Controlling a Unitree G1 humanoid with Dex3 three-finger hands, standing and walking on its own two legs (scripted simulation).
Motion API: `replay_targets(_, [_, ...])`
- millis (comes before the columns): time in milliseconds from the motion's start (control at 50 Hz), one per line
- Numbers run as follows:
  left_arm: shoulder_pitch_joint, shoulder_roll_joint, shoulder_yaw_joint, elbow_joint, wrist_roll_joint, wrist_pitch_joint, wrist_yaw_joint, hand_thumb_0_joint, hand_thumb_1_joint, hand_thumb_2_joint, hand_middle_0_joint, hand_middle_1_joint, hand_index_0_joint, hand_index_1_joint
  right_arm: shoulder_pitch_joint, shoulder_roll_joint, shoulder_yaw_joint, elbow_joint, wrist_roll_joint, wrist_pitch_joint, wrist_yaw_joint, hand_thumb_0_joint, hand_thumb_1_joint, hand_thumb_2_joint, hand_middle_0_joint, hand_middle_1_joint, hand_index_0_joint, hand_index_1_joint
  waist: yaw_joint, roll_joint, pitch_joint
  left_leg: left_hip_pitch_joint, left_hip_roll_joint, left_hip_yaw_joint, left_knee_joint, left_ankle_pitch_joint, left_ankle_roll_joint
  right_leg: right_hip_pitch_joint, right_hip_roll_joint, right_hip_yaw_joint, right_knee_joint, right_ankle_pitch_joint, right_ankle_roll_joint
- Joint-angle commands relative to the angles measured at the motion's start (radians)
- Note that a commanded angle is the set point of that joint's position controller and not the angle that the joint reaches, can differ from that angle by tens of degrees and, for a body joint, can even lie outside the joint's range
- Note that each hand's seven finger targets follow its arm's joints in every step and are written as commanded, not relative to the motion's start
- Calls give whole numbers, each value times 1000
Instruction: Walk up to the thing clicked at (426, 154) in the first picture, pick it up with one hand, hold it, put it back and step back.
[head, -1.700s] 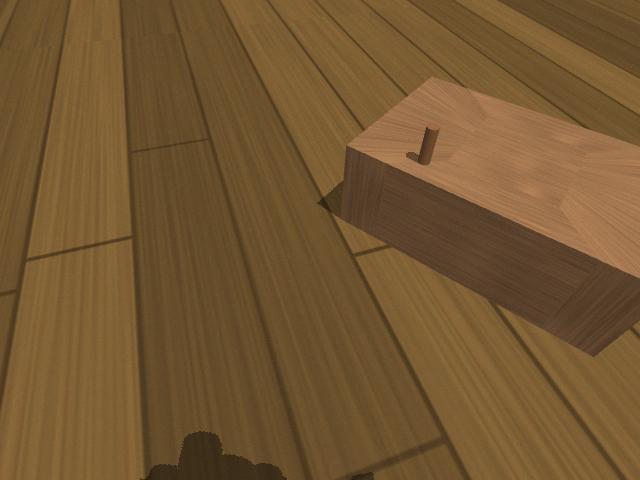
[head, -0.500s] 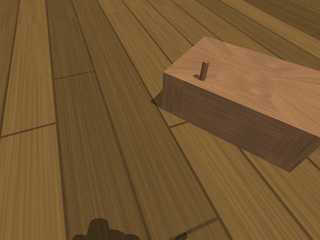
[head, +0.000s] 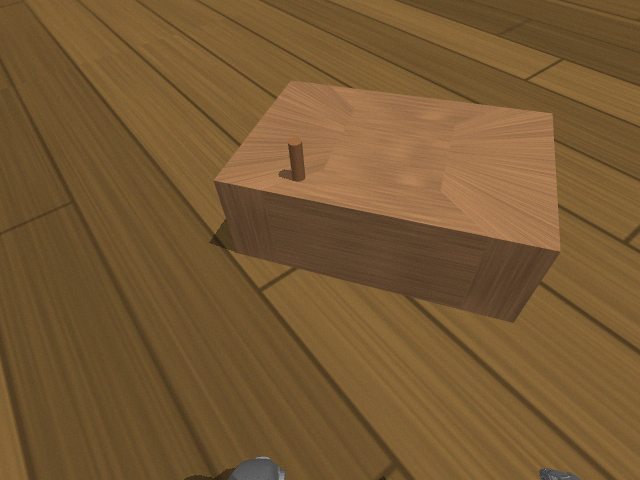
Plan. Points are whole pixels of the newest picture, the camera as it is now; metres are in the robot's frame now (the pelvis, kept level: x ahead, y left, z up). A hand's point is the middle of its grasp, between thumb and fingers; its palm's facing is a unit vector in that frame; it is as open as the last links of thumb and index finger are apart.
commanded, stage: walk up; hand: left
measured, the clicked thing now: (296, 160) +1.08 +0.14 -0.31
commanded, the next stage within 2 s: none
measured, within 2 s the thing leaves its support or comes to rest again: neither
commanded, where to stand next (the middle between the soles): +0.61 +0.03 m, yaw -18 degrees
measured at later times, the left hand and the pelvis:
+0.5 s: hand (146, 339) +0.36 +0.33 -0.13, palm faces -0.21 -0.91 -0.37, open 7.4 cm; pelvis +0.23 +0.06 +0.00, yaw -8 degrees
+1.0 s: hand (190, 259) +0.52 +0.29 -0.12, palm faces -0.26 -0.86 -0.43, open 7.4 cm; pelvis +0.40 +0.04 +0.00, yaw -16 degrees
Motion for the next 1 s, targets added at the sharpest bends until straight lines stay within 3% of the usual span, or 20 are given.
replay_targets(0, [-21, 324, 94, -119, 0, -49, 31, 0, 900, 900, -200, -300, -200, -300, -19, -180, -62, -109, -21, -16, -3, 0, -900, -900, 200, 300, 200, 300, -20, -158, 20, -63, 24, -24, -161, 60, -32, -42, -219, 271, -287, -198, -164])
replay_targets(60, [37, 324, 94, -127, 3, -56, 32, 0, 900, 900, -200, -300, -200, -300, -95, -169, -59, -151, -24, -33, -2, 0, -900, -900, 200, 300, 200, 300, 18, -151, 28, -73, 22, -23, -283, 106, -33, 9, -225, 276, -240, -93, -165])
replay_targets(120, [17, 328, 89, -144, 5, -56, 37, 0, 900, 900, -200, -300, -200, -300, -96, -163, -66, -160, -20, -49, -2, 0, -900, -900, 200, 300, 200, 300, 3, -174, 14, 14, 2, -12, -348, 112, -17, -8, -228, 253, -168, 58, -154])
replay_targets(180, [-44, 306, 75, -170, 5, -55, 45, 0, 900, 900, -200, -300, -200, -300, 121, -187, -87, -109, -19, -63, -10, 0, -900, -900, 200, 300, 200, 300, -125, -114, -85, 371, -53, 22, -466, 134, 22, -129, -168, 174, 94, 275, -99])
replay_targets(200, [-8, 242, 54, -176, 2, -57, 47, 0, 900, 900, -200, -300, -200, -300, 257, -256, -113, -78, -27, -72, -22, 0, -900, -900, 200, 300, 200, 300, -184, 67, -164, 561, 29, -120, -545, 2, 69, -249, -77, 98, 404, 275, -59])
replay_targets(220, [55, 142, 25, -172, -14, -53, 48, 0, 900, 900, -200, -300, -200, -300, 316, -305, -127, -84, -40, -80, -35, 0, -900, -900, 200, 300, 200, 300, -180, 259, -202, 694, 249, -468, -639, -132, 107, -456, 68, 61, 628, -180, -9])
replay_targets(240, [117, 234, 39, -150, -14, -43, 62, 0, 900, 900, -200, -300, -200, -300, 236, -335, -131, -107, -12, -76, -33, 0, -900, -900, 200, 300, 200, 300, -125, 178, -183, 622, 353, -712, -774, -308, 170, -493, 49, 90, 719, -255, -23])
replay_targets(260, [121, 283, 42, -129, -3, -39, 68, 0, 900, 900, -200, -300, -200, -300, 152, -332, -133, -124, 4, -72, -32, 0, -900, -900, 200, 300, 200, 300, -87, 132, -123, 520, 370, -712, -793, -362, 201, -485, -17, 116, 771, -211, -31])
replay_targets(300, [76, 302, 50, -98, -11, -44, 53, 0, 900, 900, -200, -300, -200, -300, 83, -250, -99, -152, 9, -68, -34, 0, -900, -900, 200, 300, 200, 300, -67, 41, -17, 333, 246, -374, -785, -162, 125, -393, -66, 132, 677, -65, -11])
replay_targets(340, [69, 264, 50, -95, -23, -40, 38, 0, 900, 900, -200, -300, -200, -300, 119, -202, -77, -142, 11, -78, -38, 0, -900, -900, 200, 300, 200, 300, -72, 66, -31, 352, 172, -178, -734, 208, 116, -368, -73, 92, 621, -25, -2])
replay_targets(440, [-38, 213, 33, -154, -17, -24, 21, 0, 900, 900, -200, -300, -200, -300, 184, -209, -72, -154, 5, -74, -47, 0, -900, -900, 200, 300, 200, 300, -90, 71, -69, 487, 183, -43, -657, 598, 192, -424, -74, 40, 441, -11, 22])
replay_targets(600, [-132, 216, 44, -157, 1, -32, 11, 0, 900, 900, -200, -300, -200, -300, 133, -224, -71, -185, 4, -41, -35, 0, -900, -900, 200, 300, 200, 300, -100, 51, -40, 321, 164, 22, -622, 246, 171, -158, -57, -77, 102, 130, 4])
replay_targets(660, [9, 276, 75, -105, 7, -51, 29, 0, 900, 900, -200, -300, -200, -300, 144, -164, -46, -195, 5, -32, -32, 0, -900, -900, 200, 300, 200, 300, -9, -122, -120, 206, 94, 88, -317, 254, 106, 155, -27, -42, -2, 107, -29])
replay_targets(680, [113, 346, 102, -92, 8, -59, 43, 0, 900, 900, -200, -300, -200, -300, 196, -121, -29, -199, 5, -33, -32, 0, -900, -900, 200, 300, 200, 300, 32, -274, -195, 96, 6, 120, -67, 118, 66, 287, -156, 195, -93, -32, -70])
replay_targets(700, [126, 419, 113, -118, 5, -64, 56, 0, 900, 900, -200, -300, -200, -300, 244, -97, -16, -202, 5, -23, -30, 0, -900, -900, 200, 300, 200, 300, 19, -368, -216, -107, -96, 69, 115, -235, 18, 379, -408, 636, -190, -125, -165])
replay_targets(720, [97, 431, 115, -114, -9, -57, 60, 0, 900, 900, -200, -300, -200, -300, 189, -220, -45, -185, -5, -7, -40, 0, -900, -900, 200, 300, 200, 300, 40, -267, -169, -148, -66, -20, 182, -270, 13, 312, -449, 750, -213, -151, -257])
replay_targets(740, [62, 402, 109, -129, -19, -54, 63, 0, 900, 900, -200, -300, -200, -300, 167, -231, -52, -173, -5, -5, -47, 0, -900, -900, 200, 300, 200, 300, 28, -224, -137, -168, -29, -53, 202, -254, 9, 274, -439, 694, -208, -81, -269])
replay_targets(780, [6, 336, 87, -140, -27, -58, 71, 0, 900, 900, -200, -300, -200, -300, 161, -197, -48, -143, 14, -4, -45, 0, -900, -900, 200, 300, 200, 300, -13, -140, -79, -116, 3, -90, 179, -129, 20, 165, -328, 412, -174, 190, -183])
replay_targets(820, [-5, 311, 74, -131, -22, -64, 72, 0, 900, 900, -200, -300, -200, -300, 176, -169, -40, -132, 9, 5, -36, 0, -900, -900, 200, 300, 200, 300, -42, -183, -55, -52, 1, -61, 110, -64, 11, 59, -256, 285, -170, 349, -141])
replay_targets(980, [16, 339, 80, -150, 8, -77, 62, 0, 900, 900, -200, -300, -200, -300, 38, -160, -63, -158, -16, 7, 0, 0, -900, -900, 200, 300, 200, 300, -9, -218, -18, -7, 34, -11, -184, 32, -28, -79, -225, 203, -214, -17, -185])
